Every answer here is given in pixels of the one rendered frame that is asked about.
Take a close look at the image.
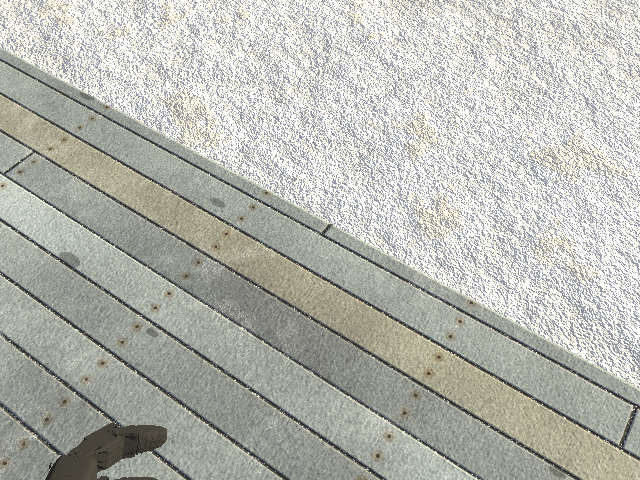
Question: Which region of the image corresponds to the left robot hand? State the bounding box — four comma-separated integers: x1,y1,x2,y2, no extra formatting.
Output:
45,423,167,480

